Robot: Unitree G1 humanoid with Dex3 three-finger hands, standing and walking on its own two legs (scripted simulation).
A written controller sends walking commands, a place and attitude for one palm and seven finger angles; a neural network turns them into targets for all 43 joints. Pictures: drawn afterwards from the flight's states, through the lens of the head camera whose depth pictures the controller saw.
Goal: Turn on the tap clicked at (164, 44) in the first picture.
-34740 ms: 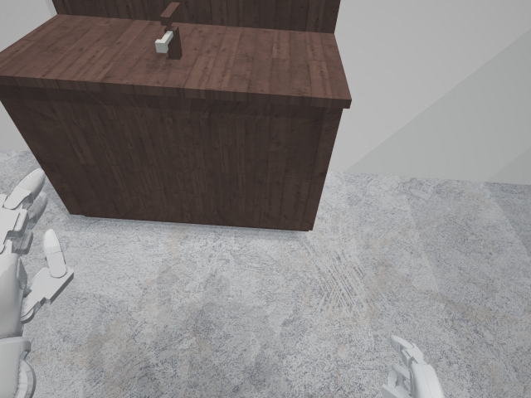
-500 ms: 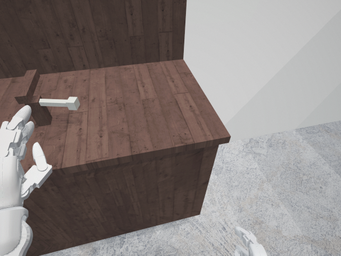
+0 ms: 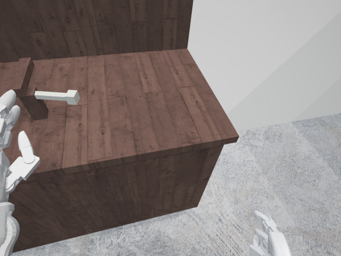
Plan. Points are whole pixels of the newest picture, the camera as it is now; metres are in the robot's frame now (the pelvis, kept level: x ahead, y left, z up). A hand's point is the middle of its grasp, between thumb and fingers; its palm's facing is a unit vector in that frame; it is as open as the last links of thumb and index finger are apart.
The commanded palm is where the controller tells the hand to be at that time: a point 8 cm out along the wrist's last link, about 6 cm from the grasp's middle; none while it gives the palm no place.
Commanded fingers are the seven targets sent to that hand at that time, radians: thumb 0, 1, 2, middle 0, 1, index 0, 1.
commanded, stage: shuffle to correct the standing spot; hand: left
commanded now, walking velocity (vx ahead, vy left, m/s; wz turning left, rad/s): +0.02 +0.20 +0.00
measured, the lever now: (72, 97) +0.47 +0.32 +0.09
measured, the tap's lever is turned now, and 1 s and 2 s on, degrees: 74 74 74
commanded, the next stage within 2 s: come to a stop and stand still in 0.16 s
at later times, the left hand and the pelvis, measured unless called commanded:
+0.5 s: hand (13, 156) +0.22 +0.30 +0.17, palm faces +0.43 -0.85 -0.30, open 7.4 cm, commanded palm +0.16 +0.32 +0.18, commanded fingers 0.00 0.90 0.90 -0.20 -0.30 -0.20 -0.30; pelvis +0.00 +0.05 -0.01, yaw -1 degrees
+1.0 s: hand (46, 171) +0.21 +0.24 +0.15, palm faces +0.41 -0.85 -0.32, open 7.4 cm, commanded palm +0.16 +0.27 +0.18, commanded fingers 0.00 0.90 0.90 -0.20 -0.30 -0.20 -0.30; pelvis -0.01 +0.00 +0.00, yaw -2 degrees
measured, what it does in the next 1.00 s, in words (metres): stands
